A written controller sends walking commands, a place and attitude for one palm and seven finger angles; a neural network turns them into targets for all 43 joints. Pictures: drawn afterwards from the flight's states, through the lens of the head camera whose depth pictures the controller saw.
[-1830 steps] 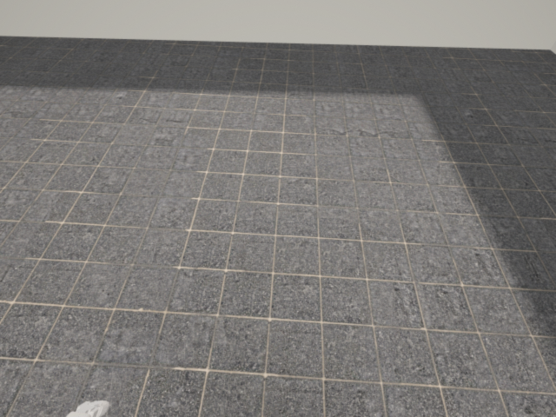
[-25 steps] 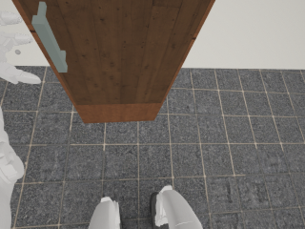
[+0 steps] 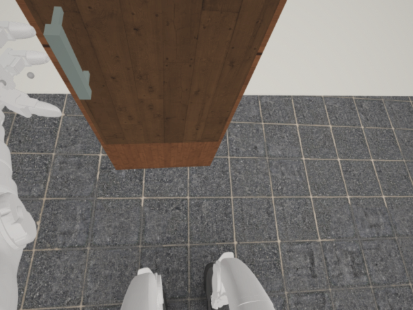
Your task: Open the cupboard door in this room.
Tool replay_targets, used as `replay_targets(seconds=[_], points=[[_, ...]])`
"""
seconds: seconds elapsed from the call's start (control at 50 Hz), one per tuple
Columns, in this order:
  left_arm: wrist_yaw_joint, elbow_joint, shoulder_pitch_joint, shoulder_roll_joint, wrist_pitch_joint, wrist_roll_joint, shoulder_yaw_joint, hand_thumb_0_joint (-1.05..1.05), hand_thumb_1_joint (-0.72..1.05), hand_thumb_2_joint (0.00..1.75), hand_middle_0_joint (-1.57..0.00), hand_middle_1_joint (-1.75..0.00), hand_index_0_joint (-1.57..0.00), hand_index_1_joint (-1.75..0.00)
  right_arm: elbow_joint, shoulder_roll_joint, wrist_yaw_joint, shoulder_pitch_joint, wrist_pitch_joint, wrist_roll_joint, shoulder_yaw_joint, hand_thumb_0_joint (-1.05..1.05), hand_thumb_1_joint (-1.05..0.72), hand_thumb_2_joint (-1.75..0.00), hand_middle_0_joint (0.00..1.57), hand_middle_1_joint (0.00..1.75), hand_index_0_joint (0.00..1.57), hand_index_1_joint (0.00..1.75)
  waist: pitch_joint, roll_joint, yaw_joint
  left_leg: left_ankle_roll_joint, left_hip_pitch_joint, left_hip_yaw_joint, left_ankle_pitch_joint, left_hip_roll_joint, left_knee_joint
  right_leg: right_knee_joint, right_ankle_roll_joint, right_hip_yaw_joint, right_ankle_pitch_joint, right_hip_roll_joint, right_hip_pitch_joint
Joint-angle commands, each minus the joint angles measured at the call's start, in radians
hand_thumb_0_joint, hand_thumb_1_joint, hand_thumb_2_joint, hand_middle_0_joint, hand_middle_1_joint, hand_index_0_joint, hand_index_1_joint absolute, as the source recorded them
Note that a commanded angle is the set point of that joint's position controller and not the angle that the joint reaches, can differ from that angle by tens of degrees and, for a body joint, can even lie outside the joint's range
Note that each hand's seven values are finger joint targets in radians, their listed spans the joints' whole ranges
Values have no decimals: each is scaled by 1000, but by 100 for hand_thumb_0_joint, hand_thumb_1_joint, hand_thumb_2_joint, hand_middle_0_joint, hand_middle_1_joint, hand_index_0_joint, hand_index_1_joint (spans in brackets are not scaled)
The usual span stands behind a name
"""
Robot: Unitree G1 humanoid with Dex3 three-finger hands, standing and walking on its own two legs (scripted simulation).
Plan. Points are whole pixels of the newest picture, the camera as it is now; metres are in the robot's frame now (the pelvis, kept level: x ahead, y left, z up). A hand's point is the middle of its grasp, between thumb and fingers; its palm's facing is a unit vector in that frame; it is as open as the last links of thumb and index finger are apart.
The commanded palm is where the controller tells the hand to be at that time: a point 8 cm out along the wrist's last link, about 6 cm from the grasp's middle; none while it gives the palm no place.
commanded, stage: slide the fingers in behind the handle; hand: left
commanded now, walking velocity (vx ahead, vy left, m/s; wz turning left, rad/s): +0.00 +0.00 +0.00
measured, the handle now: (73, 58) +0.56 +0.20 +0.05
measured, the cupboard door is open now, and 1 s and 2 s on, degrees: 0 0 0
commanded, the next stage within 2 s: close the thumb around the handle in 1.54 s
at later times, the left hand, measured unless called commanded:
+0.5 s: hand (40, 76) +0.51 +0.24 +0.06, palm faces +0.00 -1.00 -0.01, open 14.1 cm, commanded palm +0.50 +0.25 +0.06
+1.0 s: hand (49, 81) +0.51 +0.23 +0.06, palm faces +0.06 -1.00 -0.01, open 14.8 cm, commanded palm +0.49 +0.21 +0.06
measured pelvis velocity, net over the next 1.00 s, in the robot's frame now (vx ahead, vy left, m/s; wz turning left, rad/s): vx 0.01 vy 0.00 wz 0.05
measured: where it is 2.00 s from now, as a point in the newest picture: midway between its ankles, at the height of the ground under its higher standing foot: outside the picture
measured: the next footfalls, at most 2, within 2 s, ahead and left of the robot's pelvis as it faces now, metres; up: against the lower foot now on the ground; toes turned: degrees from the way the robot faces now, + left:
none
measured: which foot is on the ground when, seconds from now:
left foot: down 0.00-1.00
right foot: down 0.00-1.00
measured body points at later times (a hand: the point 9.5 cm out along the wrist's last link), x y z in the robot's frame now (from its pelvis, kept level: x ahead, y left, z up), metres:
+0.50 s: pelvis +0.00 +0.00 +0.00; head +0.16 +0.04 +0.42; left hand +0.51 +0.29 +0.06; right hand +0.00 -0.26 -0.10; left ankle -0.02 +0.09 -0.66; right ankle +0.04 -0.13 -0.66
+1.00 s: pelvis +0.01 +0.00 +0.00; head +0.16 +0.05 +0.43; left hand +0.50 +0.28 +0.06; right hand +0.03 -0.26 -0.11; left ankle -0.02 +0.09 -0.66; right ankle +0.04 -0.13 -0.66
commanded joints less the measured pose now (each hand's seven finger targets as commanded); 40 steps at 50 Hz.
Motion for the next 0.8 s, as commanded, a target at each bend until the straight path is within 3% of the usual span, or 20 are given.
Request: replay_targets(seconds=[0.0,0.04,0.1,0.14,0.16,0.2,0.22,0.24,0.28,0.36,0.38,0.42,0.48,0.52,0.54,0.56,0.62,0.68,0.74,0.78], points=[[-19,-162,-384,263,-55,-38,9,0,-50,30,-30,-120,-30,-120,-30,-204,-19,204,-6,3,-70,0,-90,-90,20,30,20,30,-512,181,-14,-16,334,-85,536,-22,-118,-55,-20,64,302,49,278],[-20,-156,-412,271,-42,-38,3,0,-50,30,-30,-120,-30,-120,-29,-207,-21,203,-8,5,-69,0,-90,-90,20,30,20,30,-490,153,-25,-8,289,-79,471,-26,-119,-62,-15,70,276,48,284],[-11,-219,-443,307,-54,-29,25,0,-50,30,-30,-120,-30,-120,-31,-207,-21,211,-11,0,-71,0,-90,-90,20,30,20,30,-564,234,-7,-18,352,-89,531,-24,-115,-44,-22,66,294,47,273],[-2,-233,-425,262,-60,-37,7,0,-50,30,-30,-120,-30,-120,-31,-201,-15,209,-13,-2,-75,0,-90,-90,20,30,20,30,-576,236,-9,-20,377,-88,557,-23,-108,-47,-21,66,306,47,264],[4,-235,-414,262,-60,-40,15,0,-50,30,-30,-120,-30,-120,-30,-202,-14,211,-13,-3,-75,0,-90,-90,20,30,20,30,-576,209,-7,-18,365,-90,559,-22,-109,-47,-21,65,314,48,280],[8,-223,-401,252,-54,-38,10,0,-50,30,-30,-120,-30,-120,-29,-203,-12,213,-10,-1,-75,0,-90,-90,20,30,20,30,-568,218,-4,-22,375,-92,563,-20,-114,-46,-21,61,304,50,264],[12,-215,-415,220,-48,-38,-16,0,-50,30,-30,-120,-30,-120,-26,-201,-10,211,-10,0,-76,0,-90,-90,20,30,20,30,-543,203,-19,-17,362,-88,532,-21,-114,-53,-18,61,288,49,249],[18,-209,-430,228,-45,-34,-14,0,-50,30,-30,-120,-30,-120,-23,-201,-10,209,-11,-1,-74,0,-90,-90,20,30,20,30,-510,192,-20,-16,332,-85,503,-23,-118,-58,-18,63,277,49,259],[25,-228,-421,251,-50,-23,1,0,-50,30,-30,-120,-30,-120,-26,-204,-11,216,-11,-3,-77,0,-90,-90,20,30,20,30,-545,212,-12,-14,352,-86,522,-25,-116,-51,-23,65,294,49,268],[28,-217,-404,185,-45,-29,-38,0,-50,30,-30,-120,-30,-120,-21,-197,-7,215,-12,-4,-77,0,-90,-90,20,30,20,30,-525,200,-16,-19,367,-90,527,-23,-125,-61,-21,58,277,49,252],[26,-227,-422,158,-50,-35,-59,0,-50,30,-30,-120,-30,-120,-22,-196,-7,218,-14,-4,-78,0,-90,-90,20,30,20,30,-519,202,-28,-20,392,-99,549,-19,-126,-57,-25,51,280,51,229],[31,-233,-427,159,-51,-36,-54,0,-50,30,-30,-120,-30,-120,-10,-198,-6,220,-13,-5,-81,0,-90,-90,20,30,20,30,-531,219,-21,-27,416,-101,554,-18,-126,-60,-23,50,263,51,210],[45,-275,-451,76,-65,-36,-114,0,-50,30,-30,-120,-30,-120,-7,-191,-2,220,-19,-9,-86,0,-90,-90,20,30,20,30,-537,264,-32,-40,498,-120,633,-12,-128,-57,-27,37,254,50,150],[60,-255,-451,49,-64,-40,-123,0,-50,30,-30,-120,-30,-120,8,-191,3,225,-19,-13,-90,0,-90,-90,20,30,20,30,-522,217,-40,-44,503,-127,628,-9,-130,-68,-23,32,246,53,146],[65,-240,-433,58,-64,-35,-115,0,-50,30,-30,-120,-30,-120,7,-192,4,223,-19,-11,-89,0,-90,-90,20,30,20,30,-518,203,-31,-39,468,-117,592,-15,-130,-69,-23,38,243,53,169],[70,-239,-457,44,-67,-32,-128,0,-50,30,-30,-120,-30,-120,10,-190,4,220,-21,-12,-88,0,-90,-90,20,30,20,30,-511,176,-43,-34,445,-117,565,-17,-131,-67,-23,39,245,52,178],[78,-276,-459,0,-84,-22,-164,0,-50,30,-30,-120,-30,-120,18,-183,6,222,-23,-16,-93,0,-90,-90,20,30,20,30,-544,252,-34,-51,532,-126,652,-13,-130,-64,-27,33,253,49,145],[85,-282,-440,-48,-88,-29,-195,0,-50,30,-30,-120,-30,-120,20,-179,11,221,-24,-17,-96,0,-90,-90,20,30,20,30,-532,244,-39,-56,555,-133,709,-10,-127,-65,-30,26,271,52,135],[93,-281,-452,-74,-92,-31,-210,0,-50,30,-30,-120,-30,-120,29,-177,14,213,-21,-17,-98,0,-90,-90,20,30,20,30,-523,210,-43,-52,538,-130,671,-12,-134,-74,-26,27,266,51,151],[98,-287,-480,-98,-98,-28,-239,0,-50,30,-30,-120,-30,-120,31,-174,13,212,-24,-17,-96,0,-90,-90,20,30,20,30,-500,243,-49,-58,552,-136,680,-13,-137,-69,-31,23,256,51,129]])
